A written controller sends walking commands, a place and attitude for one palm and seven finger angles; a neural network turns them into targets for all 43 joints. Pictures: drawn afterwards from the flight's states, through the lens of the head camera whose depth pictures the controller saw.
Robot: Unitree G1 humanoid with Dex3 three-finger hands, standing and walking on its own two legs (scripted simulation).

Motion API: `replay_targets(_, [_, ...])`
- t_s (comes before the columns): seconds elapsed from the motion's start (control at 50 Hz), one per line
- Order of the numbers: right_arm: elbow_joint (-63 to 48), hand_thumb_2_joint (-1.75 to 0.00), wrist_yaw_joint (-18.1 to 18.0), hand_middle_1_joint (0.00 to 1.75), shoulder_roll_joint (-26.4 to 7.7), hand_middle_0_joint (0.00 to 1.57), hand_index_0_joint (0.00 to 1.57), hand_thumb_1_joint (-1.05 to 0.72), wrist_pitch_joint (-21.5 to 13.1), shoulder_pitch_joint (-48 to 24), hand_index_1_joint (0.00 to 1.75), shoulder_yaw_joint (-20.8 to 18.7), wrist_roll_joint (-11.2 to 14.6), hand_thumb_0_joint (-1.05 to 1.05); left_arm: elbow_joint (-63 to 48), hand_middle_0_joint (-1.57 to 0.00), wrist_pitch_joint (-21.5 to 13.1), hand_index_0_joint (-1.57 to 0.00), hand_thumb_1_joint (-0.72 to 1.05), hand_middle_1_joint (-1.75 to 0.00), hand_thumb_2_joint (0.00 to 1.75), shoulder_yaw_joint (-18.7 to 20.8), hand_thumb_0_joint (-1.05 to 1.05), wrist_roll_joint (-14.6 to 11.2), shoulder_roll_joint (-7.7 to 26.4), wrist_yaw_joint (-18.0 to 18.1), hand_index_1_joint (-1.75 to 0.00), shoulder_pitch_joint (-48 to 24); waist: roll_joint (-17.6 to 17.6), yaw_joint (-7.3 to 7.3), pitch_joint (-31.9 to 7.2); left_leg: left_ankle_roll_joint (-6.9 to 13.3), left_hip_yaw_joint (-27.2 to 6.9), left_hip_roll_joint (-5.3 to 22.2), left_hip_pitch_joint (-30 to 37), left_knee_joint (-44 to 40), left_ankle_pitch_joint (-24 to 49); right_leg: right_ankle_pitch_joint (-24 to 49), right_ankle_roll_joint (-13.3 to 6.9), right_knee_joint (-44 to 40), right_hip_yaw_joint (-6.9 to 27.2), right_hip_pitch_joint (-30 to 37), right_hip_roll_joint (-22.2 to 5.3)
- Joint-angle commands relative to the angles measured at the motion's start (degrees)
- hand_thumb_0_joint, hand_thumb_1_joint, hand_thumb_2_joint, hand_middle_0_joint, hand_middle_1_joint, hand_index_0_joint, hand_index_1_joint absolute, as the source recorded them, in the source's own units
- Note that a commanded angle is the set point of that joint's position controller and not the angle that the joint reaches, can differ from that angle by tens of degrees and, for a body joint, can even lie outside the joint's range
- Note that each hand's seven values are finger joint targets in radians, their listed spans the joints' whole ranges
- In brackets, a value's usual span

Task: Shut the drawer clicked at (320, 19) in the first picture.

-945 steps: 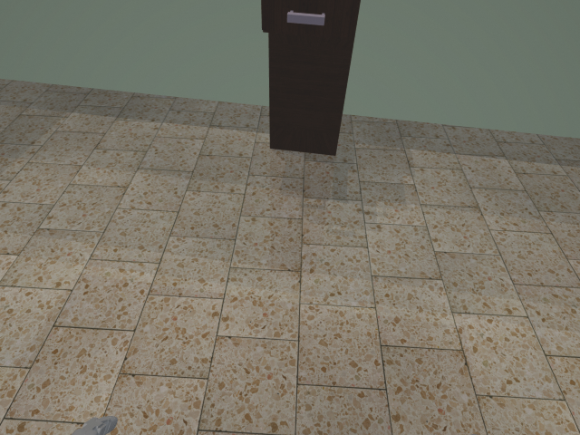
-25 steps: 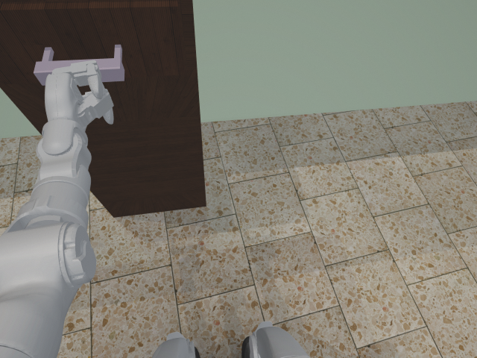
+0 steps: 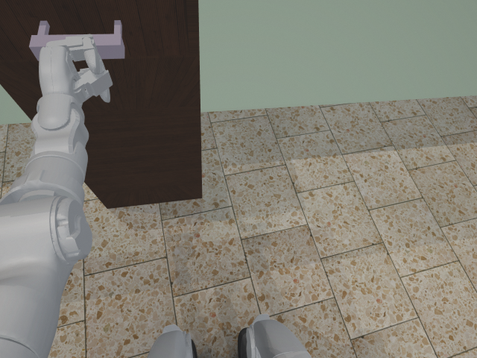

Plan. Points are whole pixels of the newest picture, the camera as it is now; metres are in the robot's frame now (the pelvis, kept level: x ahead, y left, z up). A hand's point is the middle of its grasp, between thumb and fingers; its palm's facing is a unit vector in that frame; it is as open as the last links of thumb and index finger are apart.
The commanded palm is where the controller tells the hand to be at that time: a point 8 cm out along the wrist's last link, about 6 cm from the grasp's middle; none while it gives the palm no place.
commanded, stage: pull the fist back off the drawer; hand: left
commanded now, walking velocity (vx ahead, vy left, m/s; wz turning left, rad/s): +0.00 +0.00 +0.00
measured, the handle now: (80, 37) +0.63 +0.18 +0.10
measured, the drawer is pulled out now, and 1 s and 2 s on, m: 0.00 0.00 0.00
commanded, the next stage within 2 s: draw the hand back to the body in 0.72 s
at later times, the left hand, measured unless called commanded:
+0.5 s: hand (114, 77) +0.54 +0.13 +0.10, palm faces +0.04 -1.00 -0.02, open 3.3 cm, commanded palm +0.50 +0.18 +0.10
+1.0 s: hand (94, 103) +0.47 +0.15 +0.12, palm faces +0.04 -1.00 -0.02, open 3.3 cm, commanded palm +0.43 +0.20 +0.12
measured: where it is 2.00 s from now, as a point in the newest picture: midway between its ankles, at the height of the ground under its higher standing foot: outside the picture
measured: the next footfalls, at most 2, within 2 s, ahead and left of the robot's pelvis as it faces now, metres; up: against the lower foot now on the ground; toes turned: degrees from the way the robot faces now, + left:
none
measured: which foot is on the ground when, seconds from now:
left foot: down 0.00-1.00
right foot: down 0.00-1.00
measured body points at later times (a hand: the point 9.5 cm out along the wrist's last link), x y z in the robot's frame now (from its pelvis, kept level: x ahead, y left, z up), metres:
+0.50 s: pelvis +0.00 +0.00 +0.00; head +0.12 +0.01 +0.44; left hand +0.53 +0.18 +0.10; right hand -0.07 -0.25 -0.10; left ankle +0.01 +0.10 -0.68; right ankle +0.01 -0.11 -0.68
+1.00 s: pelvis +0.03 -0.01 +0.02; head +0.09 -0.01 +0.47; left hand +0.47 +0.20 +0.12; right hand +0.09 -0.27 -0.10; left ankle +0.01 +0.10 -0.68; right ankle +0.01 -0.11 -0.68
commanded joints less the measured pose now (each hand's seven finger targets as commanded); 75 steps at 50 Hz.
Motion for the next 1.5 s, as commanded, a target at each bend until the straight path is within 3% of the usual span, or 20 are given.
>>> replay_targets(0.0, [-0.70, -0.90, -1.23, 0.30, -11.55, 0.20, 0.20, -0.90, -1.07, 13.47, 0.30, -3.41, -0.01, 0.00, -14.40, -1.40, -3.86, -1.40, 0.90, -1.60, 0.90, -1.76, 0.00, 0.33, 12.59, 1.74, -1.60, -41.53, 9.94, -6.52, -25.63, 0.05, -6.27, -0.24, 24.60, -4.80, 14.76, 8.22, 0.52, -6.33, 4.30, -0.42, 1.98])
replay_targets(0.1, [-1.42, -0.90, -0.70, 0.30, -11.72, 0.20, 0.20, -0.90, -1.52, 13.60, 0.30, -3.44, -0.46, 0.00, -14.93, -1.40, -4.42, -1.40, 0.90, -1.60, 0.90, -0.25, 0.00, 0.41, 13.24, 1.64, -1.60, -39.30, 11.26, -4.59, -30.05, -0.44, -7.35, -0.09, 27.30, -4.54, 16.30, 8.38, 0.02, -5.36, 3.67, 0.12, 2.00])
replay_targets(0.18, [-1.88, -0.90, -0.17, 0.30, -11.78, 0.20, 0.20, -0.90, -1.54, 13.16, 0.30, -3.44, -0.55, 0.00, -14.11, -1.40, -3.66, -1.40, 0.90, -1.60, 0.90, -1.97, 0.00, -0.23, 9.61, 1.40, -1.60, -36.57, 10.70, -4.31, -27.59, -0.37, -7.50, -0.07, 26.77, -5.61, 12.74, 6.25, -0.17, -5.91, 3.33, -0.59, 2.11])
replay_targets(0.22, [-2.61, -0.90, -0.28, 0.30, -12.27, 0.20, 0.20, -0.90, -1.29, 12.94, 0.30, -3.34, -0.24, 0.00, -13.24, -1.40, -2.99, -1.40, 0.90, -1.60, 0.90, 0.41, 0.00, -0.33, 12.93, 1.42, -1.60, -33.22, 8.79, -3.19, -27.25, -0.24, -6.72, -0.10, 24.35, -6.02, 11.22, 5.55, -0.10, -6.25, 3.63, 1.32, 2.14])
replay_targets(0.28, [-3.02, -0.90, -0.28, 0.30, -12.01, 0.20, 0.20, -0.90, -1.31, 12.77, 0.30, -3.23, -0.18, 0.00, -13.00, -1.40, -2.51, -1.40, 0.90, -1.60, 0.90, -0.20, 0.00, -0.58, 11.50, 1.44, -1.60, -31.62, 7.35, -2.93, -24.98, 0.11, -6.07, -0.35, 22.28, -6.62, 9.41, 4.82, 0.00, -6.91, 3.80, 2.38, 2.10])
replay_targets(0.34, [-4.23, -0.90, -0.19, 0.30, -11.83, 0.20, 0.20, -0.90, -1.05, 12.56, 0.30, -3.52, 0.05, 0.00, -16.19, -1.40, -3.24, -1.40, 0.90, -1.60, 0.90, 1.88, 0.00, -1.18, 12.96, 1.21, -1.60, -26.63, 6.81, -0.42, -27.99, -0.07, -5.21, -0.32, 23.53, -7.10, 12.64, 7.23, -0.12, -6.87, 3.90, 6.14, 2.23])
replay_targets(0.4, [-4.35, -0.90, 0.15, 0.30, -11.25, 0.20, 0.20, -0.90, -0.70, 12.39, 0.30, -3.85, 0.19, 0.00, -17.48, -1.40, -3.61, -1.40, 0.90, -1.60, 0.90, -0.22, 0.00, -1.95, 8.47, 0.59, -1.60, -22.91, 6.57, -0.04, -27.33, -0.24, -4.89, -0.08, 25.83, -7.33, 15.50, 9.47, -0.08, -6.98, 3.51, 6.20, 2.46])
replay_targets(0.42, [-4.61, -0.90, 0.11, 0.30, -11.54, 0.20, 0.20, -0.90, -0.39, 12.29, 0.30, -4.18, 0.35, 0.00, -18.42, -1.40, -3.76, -1.40, 0.90, -1.60, 0.90, 1.99, 0.00, -2.10, 11.01, 0.63, -1.60, -20.40, 6.06, 1.23, -27.68, -0.34, -4.62, -0.05, 25.52, -7.42, 16.34, 10.30, -0.19, -6.88, 3.60, 7.64, 2.47])
replay_targets(0.58, [-7.09, -0.90, 0.35, 0.30, -9.88, 0.20, 0.20, -0.90, 1.08, 9.63, 0.30, -4.87, 1.39, 0.00, -27.47, -1.40, -4.24, -1.40, 0.90, -1.60, 0.90, 2.82, 0.00, -4.30, 8.19, 0.74, -1.60, -6.59, 3.13, 5.06, -27.61, -0.06, -1.51, -0.86, 26.04, -8.21, 25.83, 23.68, -0.12, -6.96, 4.47, 17.79, 2.60])
replay_targets(0.72, [-5.69, -0.90, -0.19, 0.30, -8.72, 0.20, 0.20, -0.90, 1.37, 6.82, 0.30, -5.29, 2.64, 0.00, -31.13, -1.40, -4.51, -1.40, 0.90, -1.60, 0.90, -2.35, 0.00, -5.24, 2.49, -0.32, -1.60, -7.93, 2.86, 3.19, -22.20, -0.11, -1.48, -0.70, 28.71, -8.34, 27.53, 25.95, 0.27, -7.65, 4.70, 16.38, 2.29])
replay_targets(0.78, [-4.91, -0.90, -0.51, 0.30, -8.54, 0.20, 0.20, -0.90, 1.06, 6.06, 0.30, -5.44, 2.78, 0.00, -32.15, -1.40, -4.65, -1.40, 0.90, -1.60, 0.90, -4.61, 0.00, -5.84, -0.19, -1.00, -1.60, -10.61, 4.50, 2.60, -23.17, -0.27, -1.91, -0.72, 31.25, -7.97, 28.49, 25.59, 0.15, -7.41, 4.62, 14.97, 2.00])
replay_targets(0.9, [-8.58, -0.90, -0.53, 0.30, -8.10, 0.20, 0.20, -0.90, 0.58, 2.52, 0.30, -5.16, 3.64, 0.00, -40.30, -1.40, -3.13, -1.40, 0.90, -1.60, 0.90, -1.97, 0.00, -8.16, 1.31, -2.79, -1.60, 7.43, 5.21, 8.64, -32.07, -0.64, -1.77, -0.89, 36.17, -9.41, 37.85, 32.47, -0.13, -7.40, 4.72, 24.48, 1.54])
replay_targets(0.96, [-10.60, -0.90, -0.98, 0.30, -7.92, 0.20, 0.20, -0.90, 0.52, -0.15, 0.30, -5.00, 4.62, 0.00, -44.19, -1.40, 0.21, -1.40, 0.90, -1.60, 0.90, -1.13, 0.00, -9.77, 1.92, -3.32, -1.60, 14.85, -1.86, 9.41, -25.71, 0.24, 0.20, -1.42, 30.29, -12.02, 31.64, 35.58, 0.36, -9.82, 4.89, 30.83, 1.33])
replay_targets(1.02, [-12.54, -0.90, -1.72, 0.30, -7.85, 0.20, 0.20, -0.90, 0.22, -2.70, 0.30, -4.65, 5.46, 0.00, -49.27, -1.40, 3.14, -1.40, 0.90, -1.60, 0.90, -1.06, 0.00, -11.15, 1.74, -3.98, -1.60, 19.94, -4.09, 10.14, -21.11, 0.56, 1.16, -1.91, 28.74, -14.53, 27.19, 36.03, 0.58, -11.80, 4.97, 33.80, 0.99])
replay_targets(1.12, [-13.01, -0.90, -2.81, 0.30, -7.17, 0.20, 0.20, -0.90, -1.61, -6.47, 0.30, -4.07, 5.96, 0.00, -59.65, -1.40, 4.32, -1.40, 0.90, -1.60, 0.90, -3.69, 0.00, -12.23, -0.08, -4.94, -1.60, 23.27, 1.73, 10.01, -16.38, 0.39, 0.57, -1.83, 33.13, -17.01, 23.88, 29.80, 0.07, -14.53, 4.89, 32.24, 0.85])
replay_targets(1.3, [-14.00, -0.90, -4.46, 0.30, -6.91, 0.20, 0.20, -0.90, -6.05, -13.12, 0.30, -2.90, 6.63, 0.00, -68.75, -1.40, 9.38, -1.40, 0.90, -1.60, 0.90, -5.42, 0.00, -14.95, -2.25, -7.37, -1.60, 34.61, 0.25, 11.47, -10.61, 0.19, -1.29, -1.90, 36.49, -22.09, 15.35, 18.73, -0.16, -18.79, 4.09, 32.28, 0.41])
replay_targets(1.32, [-14.22, -0.90, -4.88, 0.30, -5.95, 0.20, 0.20, -0.90, -5.61, -15.99, 0.30, -3.15, 6.32, 0.00, -74.95, -1.40, 9.10, -1.40, 0.90, -1.60, 0.90, -8.02, 0.00, -8.61, 1.18, -1.55, -1.60, 36.07, -0.65, 13.06, -8.09, 0.23, -0.69, -2.01, 39.02, -25.08, 14.03, 15.50, -0.59, -22.36, 5.95, 33.38, -0.90])
replay_targets(1.36, [-14.65, -0.90, -5.38, 0.30, -5.58, 0.20, 0.20, -0.90, -6.06, -17.19, 0.30, -2.73, 6.08, 0.00, -76.26, -1.40, 10.53, -1.40, 0.90, -1.60, 0.90, -8.66, 0.00, -7.68, -2.29, 2.94, -1.60, 43.48, -3.16, 12.82, -5.02, 0.15, -1.18, -1.55, 39.02, -27.29, 11.95, 12.75, -0.29, -24.21, 5.43, 34.19, -1.13])
replay_targets(1.44, [-13.94, -0.90, -5.80, 0.30, -5.11, 0.20, 0.20, -0.90, -6.20, -18.80, 0.30, -2.09, 5.63, 0.00, -82.37, -1.40, 11.70, -1.40, 0.90, -1.60, 0.90, -7.46, 0.00, -5.72, -0.84, 6.62, -1.60, 46.61, 0.37, 13.23, -3.71, -0.02, -1.10, -1.43, 42.95, -30.49, 13.16, 13.02, -0.54, -26.54, 5.49, 37.87, -1.06])
replay_targets(1.48, [-13.63, -0.90, -5.95, 0.30, -5.18, 0.20, 0.20, -0.90, -6.44, -19.41, 0.30, -1.98, 5.26, 0.00, -83.93, -1.40, 11.95, -1.40, 0.90, -1.60, 0.90, -6.23, 0.00, -5.21, 0.44, 7.60, -1.60, 48.76, -1.45, 13.59, -2.64, 0.17, -1.05, -1.41, 43.81, -31.70, 12.99, 12.39, -0.36, -28.32, 5.67, 38.81, -0.93])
